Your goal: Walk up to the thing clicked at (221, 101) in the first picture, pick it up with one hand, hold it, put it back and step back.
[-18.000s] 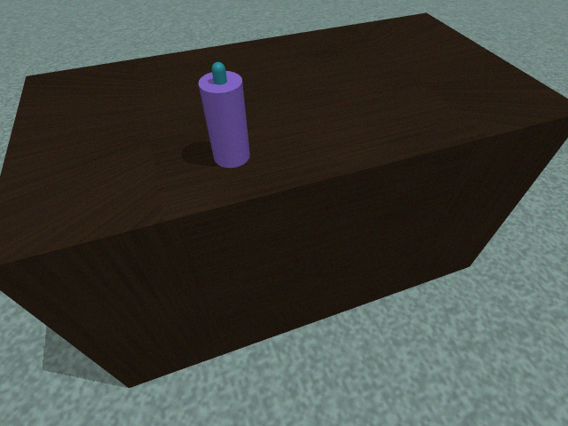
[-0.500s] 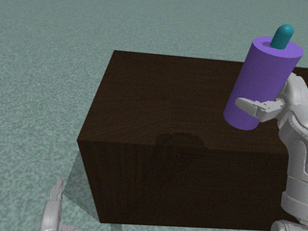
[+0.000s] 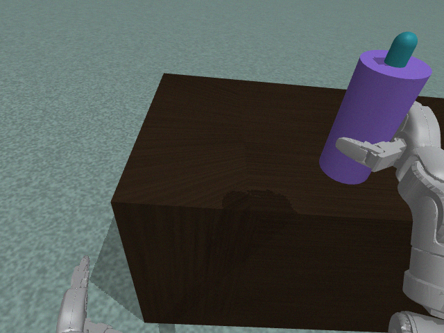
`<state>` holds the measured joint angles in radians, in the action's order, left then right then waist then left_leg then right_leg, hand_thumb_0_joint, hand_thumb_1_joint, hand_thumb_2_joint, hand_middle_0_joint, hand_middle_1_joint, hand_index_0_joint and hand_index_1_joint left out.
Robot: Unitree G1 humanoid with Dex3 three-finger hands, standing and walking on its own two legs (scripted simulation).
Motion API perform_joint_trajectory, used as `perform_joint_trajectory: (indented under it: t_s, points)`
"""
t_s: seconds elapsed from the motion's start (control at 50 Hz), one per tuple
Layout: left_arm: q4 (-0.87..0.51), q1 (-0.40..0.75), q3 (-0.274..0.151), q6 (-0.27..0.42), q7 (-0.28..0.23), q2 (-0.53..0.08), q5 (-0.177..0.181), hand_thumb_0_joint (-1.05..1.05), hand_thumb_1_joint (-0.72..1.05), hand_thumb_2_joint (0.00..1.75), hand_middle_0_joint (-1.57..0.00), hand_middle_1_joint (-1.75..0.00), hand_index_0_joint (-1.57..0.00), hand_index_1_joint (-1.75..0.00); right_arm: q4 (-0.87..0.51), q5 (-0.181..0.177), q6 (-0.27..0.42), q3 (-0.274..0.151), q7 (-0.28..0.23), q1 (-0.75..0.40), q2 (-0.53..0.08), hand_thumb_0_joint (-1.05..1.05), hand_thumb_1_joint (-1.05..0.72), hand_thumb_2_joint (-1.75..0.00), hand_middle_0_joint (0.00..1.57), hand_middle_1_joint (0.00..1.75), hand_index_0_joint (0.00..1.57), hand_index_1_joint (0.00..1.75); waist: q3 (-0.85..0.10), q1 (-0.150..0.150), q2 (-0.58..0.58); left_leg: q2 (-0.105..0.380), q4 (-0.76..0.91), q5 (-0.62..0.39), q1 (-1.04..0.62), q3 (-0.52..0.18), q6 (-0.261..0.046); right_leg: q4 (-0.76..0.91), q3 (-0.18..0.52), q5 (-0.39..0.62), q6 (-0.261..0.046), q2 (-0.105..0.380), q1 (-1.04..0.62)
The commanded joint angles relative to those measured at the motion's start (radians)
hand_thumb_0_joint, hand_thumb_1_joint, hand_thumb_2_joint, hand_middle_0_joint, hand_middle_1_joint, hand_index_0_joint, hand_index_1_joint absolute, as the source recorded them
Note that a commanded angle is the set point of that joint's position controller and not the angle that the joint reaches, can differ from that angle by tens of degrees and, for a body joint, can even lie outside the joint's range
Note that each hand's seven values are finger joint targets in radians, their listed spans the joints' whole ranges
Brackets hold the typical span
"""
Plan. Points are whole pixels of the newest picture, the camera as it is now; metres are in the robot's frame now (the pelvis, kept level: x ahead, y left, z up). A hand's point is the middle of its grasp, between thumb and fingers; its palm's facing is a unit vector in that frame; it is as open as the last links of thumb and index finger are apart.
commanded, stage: hold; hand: right
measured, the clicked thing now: (370, 112) +0.34 -0.16 +0.30
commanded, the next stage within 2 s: crouch in 0.36 s
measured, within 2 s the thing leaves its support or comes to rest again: neither
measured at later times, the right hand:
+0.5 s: hand (369, 129) +0.33 -0.17 +0.27, palm faces +0.15 +0.99 -0.06, open 11.2 cm
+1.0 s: hand (339, 155) +0.40 -0.18 +0.17, palm faces +0.19 +0.98 -0.07, open 11.2 cm
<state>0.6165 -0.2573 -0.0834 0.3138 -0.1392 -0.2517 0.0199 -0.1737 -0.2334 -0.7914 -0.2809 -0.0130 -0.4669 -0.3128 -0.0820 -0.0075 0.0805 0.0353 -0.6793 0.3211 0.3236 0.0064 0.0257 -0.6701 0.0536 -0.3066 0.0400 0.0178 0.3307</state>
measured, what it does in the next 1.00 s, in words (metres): stands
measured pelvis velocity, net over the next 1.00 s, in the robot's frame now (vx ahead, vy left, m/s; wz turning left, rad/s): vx -0.01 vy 0.00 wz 0.03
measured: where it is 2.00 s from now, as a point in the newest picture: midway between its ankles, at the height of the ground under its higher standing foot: outside the picture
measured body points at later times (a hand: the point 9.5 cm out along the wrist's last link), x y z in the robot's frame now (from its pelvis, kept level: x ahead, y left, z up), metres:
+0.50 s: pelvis +0.00 +0.00 +0.00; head -0.05 +0.03 +0.45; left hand +0.18 +0.26 -0.05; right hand +0.32 -0.22 +0.28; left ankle +0.03 +0.13 -0.72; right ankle +0.03 -0.15 -0.72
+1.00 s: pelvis -0.01 +0.00 -0.01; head -0.02 +0.01 +0.44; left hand +0.14 +0.27 -0.06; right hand +0.38 -0.23 +0.18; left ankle +0.03 +0.13 -0.72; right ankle +0.03 -0.15 -0.72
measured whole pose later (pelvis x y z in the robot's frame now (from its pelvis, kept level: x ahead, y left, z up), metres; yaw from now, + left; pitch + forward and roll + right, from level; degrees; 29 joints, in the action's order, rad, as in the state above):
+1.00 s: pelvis -0.01 +0.00 -0.01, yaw +1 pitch +1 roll +0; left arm 0.62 -0.27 -0.06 0.35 -0.16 -0.25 0.00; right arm 0.25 -0.15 -0.53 -0.27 -0.04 -0.54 -0.33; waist -0.04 0.03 0.03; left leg 0.02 -0.73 0.31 0.44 -0.02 0.02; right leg -0.71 0.03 -0.31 0.04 0.03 0.43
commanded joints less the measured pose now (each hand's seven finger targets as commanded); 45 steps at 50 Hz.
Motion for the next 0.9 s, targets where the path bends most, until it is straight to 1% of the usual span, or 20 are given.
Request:
perform_joint_trajectory:
  t_s: [0.0,0.1,0.12,0.2,0.22,0.26,0.3,0.38,0.42,0.44,0.5,0.58,0.64,0.66,0.7,0.74,0.8,0.84,0.86,0.88]
  points:
    - [-0.201,0.156,-0.014,0.062,-0.005,-0.102,-0.001,0.0,-0.55,0.05,-0.05,-0.05,-0.05,-0.05,-0.301,-0.015,0.148,-0.139,0.003,-0.609,-0.258,0.0,0.0,-1.36,1.24,1.48,1.31,1.48,-0.323,-0.019,-0.008,-0.036,0.104,-0.206,-0.034,0.061,-0.003,0.08,-0.04,0.218,-0.029,-0.027,-0.173]
    - [-0.191,0.143,-0.022,0.05,-0.004,-0.095,0.0,0.0,-0.55,0.05,-0.05,-0.05,-0.05,-0.05,-0.39,-0.025,0.161,-0.166,-0.002,-0.627,-0.287,0.0,0.0,-1.36,1.24,1.47,1.31,1.47,-0.32,-0.026,-0.023,-0.029,0.118,-0.171,-0.061,0.052,-0.001,0.088,-0.053,0.152,-0.037,-0.037,-0.142]
    - [-0.267,0.175,-0.048,0.059,-0.011,-0.139,0.0,0.0,-0.55,0.05,-0.05,-0.05,-0.05,-0.05,-0.343,-0.029,0.156,-0.183,-0.005,-0.591,-0.299,0.0,-0.01,-1.36,1.24,1.47,1.31,1.47,-0.297,-0.011,-0.072,-0.029,0.125,-0.17,-0.058,0.052,0.005,0.087,-0.057,0.142,-0.042,-0.038,-0.13]
    - [-0.166,0.125,-0.032,0.044,-0.009,-0.092,0.002,0.0,-0.56,0.05,-0.05,-0.05,-0.05,-0.05,-0.367,-0.034,0.158,-0.189,-0.012,-0.605,-0.296,0.0,0.02,-1.34,1.23,1.46,1.3,1.46,-0.258,-0.013,-0.037,-0.029,0.132,-0.123,-0.029,0.04,0.005,0.092,-0.059,0.095,-0.042,-0.036,-0.12]
    - [-0.228,0.171,-0.048,0.052,-0.012,-0.127,0.004,0.0,-0.55,0.05,-0.05,-0.05,-0.05,-0.05,-0.344,-0.034,0.152,-0.169,-0.013,-0.583,-0.277,0.0,0.02,-1.35,1.23,1.47,1.3,1.47,-0.242,-0.009,-0.051,-0.031,0.13,-0.124,-0.021,0.045,0.007,0.096,-0.06,0.093,-0.042,-0.037,-0.112]
    - [-0.208,0.149,-0.021,0.046,-0.006,-0.096,0.005,0.0,-0.55,0.05,-0.05,-0.05,-0.05,-0.05,-0.352,-0.032,0.147,-0.152,-0.009,-0.615,-0.268,0.0,0.04,-1.35,1.23,1.47,1.3,1.47,-0.234,-0.003,-0.029,-0.035,0.129,-0.108,-0.009,0.049,0.004,0.103,-0.056,0.078,-0.038,-0.033,-0.112]
    - [-0.224,0.153,-0.043,0.047,-0.007,-0.12,0.004,0.0,-0.55,0.05,-0.05,-0.05,-0.05,-0.05,-0.335,-0.026,0.144,-0.139,-0.008,-0.62,-0.262,0.0,0.03,-1.34,1.22,1.46,1.29,1.46,-0.243,0.002,-0.035,-0.038,0.126,-0.106,-0.01,0.055,0.002,0.105,-0.052,0.077,-0.038,-0.033,-0.114]
    - [-0.216,0.164,-0.023,0.054,-0.006,-0.103,0.005,0.0,-0.55,0.05,-0.05,-0.05,-0.05,-0.05,-0.332,-0.025,0.134,-0.09,0.01,-0.66,-0.216,0.0,0.03,-1.33,1.21,1.45,1.28,1.45,-0.252,0.014,-0.026,-0.034,0.134,-0.094,0.001,0.051,0.004,0.102,-0.053,0.061,-0.042,-0.035,-0.13]
    - [-0.213,0.168,-0.061,0.059,-0.01,-0.15,0.004,0.0,-0.55,0.05,-0.05,-0.05,-0.05,-0.05,-0.284,-0.019,0.126,-0.106,0.014,-0.626,-0.229,0.0,0.05,-1.34,1.21,1.45,1.28,1.45,-0.256,0.013,-0.031,-0.037,0.131,-0.109,0.008,0.057,0.001,0.106,-0.047,0.08,-0.038,-0.033,-0.137]
    - [-0.196,0.153,-0.033,0.06,-0.003,-0.118,0.004,0.0,-0.52,0.04,-0.06,-0.07,-0.07,-0.05,-0.306,-0.019,0.127,-0.071,0.019,-0.645,-0.192,0.0,0.12,-1.39,1.19,1.48,1.27,1.48,-0.251,0.015,-0.012,-0.035,0.127,-0.122,0.014,0.056,0.0,0.102,-0.05,0.095,-0.034,-0.033,-0.145]
    - [-0.184,0.154,-0.025,0.059,0.0,-0.111,0.006,0.0,-0.53,0.04,-0.05,-0.05,-0.05,-0.05,-0.26,-0.014,0.125,-0.12,0.017,-0.616,-0.241,0.0,-0.06,-1.34,1.24,1.45,1.31,1.45,-0.241,0.005,-0.022,-0.033,0.127,-0.135,0.001,0.059,0.001,0.098,-0.049,0.112,-0.035,-0.036,-0.126]
    - [-0.19,0.137,-0.007,0.06,0.004,-0.09,0.0,0.0,-0.53,0.04,-0.05,-0.05,-0.06,-0.05,-0.208,-0.01,0.137,-0.127,0.007,-0.628,-0.245,0.0,-0.1,-1.37,1.28,1.48,1.35,1.48,-0.235,0.0,-0.053,-0.033,0.126,-0.138,-0.012,0.058,0.007,0.098,-0.053,0.103,-0.037,-0.034,-0.11]
    - [-0.17,0.129,-0.066,0.062,-0.005,-0.142,-0.008,0.0,-0.54,0.05,-0.05,-0.05,-0.05,-0.05,-0.162,-0.005,0.165,-0.143,-0.007,-0.669,-0.263,0.0,-0.1,-1.38,1.3,1.51,1.37,1.51,-0.219,0.021,-0.071,-0.03,0.134,-0.104,0.011,0.049,0.008,0.102,-0.053,0.057,-0.042,-0.033,-0.094]
    - [-0.153,0.128,-0.064,0.066,-0.006,-0.141,-0.009,0.0,-0.54,0.05,-0.05,-0.05,-0.05,-0.05,-0.102,-0.002,0.173,-0.163,-0.012,-0.667,-0.278,0.0,-0.1,-1.39,1.31,1.52,1.38,1.52,-0.205,0.02,-0.078,-0.03,0.136,-0.095,0.024,0.043,0.01,0.102,-0.054,0.045,-0.043,-0.032,-0.09]
    - [-0.173,0.139,-0.033,0.079,-0.004,-0.111,-0.008,0.0,-0.54,0.05,-0.05,-0.05,-0.05,-0.05,-0.047,0.006,0.209,-0.14,-0.015,-0.687,-0.257,0.0,-0.09,-1.39,1.31,1.52,1.38,1.52,-0.189,0.022,-0.077,-0.03,0.133,-0.059,0.035,0.041,0.009,0.102,-0.052,0.008,-0.044,-0.029,-0.067]
    - [-0.17,0.142,-0.056,0.085,-0.01,-0.13,-0.012,0.0,-0.53,0.04,-0.05,-0.05,-0.05,-0.05,-0.027,0.019,0.252,-0.142,-0.022,-0.719,-0.276,0.0,-0.08,-1.38,1.3,1.5,1.36,1.5,-0.197,0.03,-0.076,-0.028,0.132,-0.011,0.052,0.032,0.009,0.101,-0.049,-0.033,-0.044,-0.022,-0.058]
    - [-0.152,0.142,-0.006,0.099,-0.01,-0.089,-0.017,0.0,-0.53,0.04,-0.05,-0.05,-0.05,-0.05,0.021,0.032,0.317,-0.116,-0.02,-0.738,-0.269,0.0,-0.06,-1.35,1.28,1.48,1.34,1.48,-0.263,0.02,-0.08,-0.023,0.114,-0.032,0.044,0.015,0.011,0.075,-0.052,-0.008,-0.048,-0.022,-0.062]
    - [-0.153,0.124,-0.038,0.101,-0.017,-0.121,-0.022,0.0,-0.53,0.04,-0.05,-0.05,-0.06,-0.05,-0.019,0.038,0.369,-0.115,-0.018,-0.804,-0.31,0.0,-0.04,-1.34,1.27,1.47,1.33,1.47,-0.34,0.026,-0.038,-0.022,0.093,-0.078,0.025,0.012,0.006,0.06,-0.053,0.029,-0.047,-0.024,-0.083]
    - [-0.21,0.165,-0.018,0.108,-0.02,-0.116,-0.02,0.0,-0.52,0.04,-0.05,-0.05,-0.06,-0.04,0.008,0.041,0.386,-0.082,-0.015,-0.797,-0.281,0.0,-0.02,-1.33,1.25,1.45,1.31,1.45,-0.364,0.032,-0.049,-0.029,0.082,-0.1,0.034,0.023,0.005,0.056,-0.05,0.044,-0.047,-0.02,-0.106]
    - [-0.229,0.177,-0.048,0.114,-0.025,-0.148,-0.021,0.0,-0.52,0.04,-0.05,-0.05,-0.06,-0.04,-0.019,0.044,0.407,-0.077,-0.016,-0.816,-0.292,0.0,-0.03,-1.32,1.24,1.43,1.3,1.44,-0.407,0.032,-0.016,-0.03,0.07,-0.127,0.029,0.027,0.0,0.052,-0.049,0.067,-0.043,-0.019,-0.128]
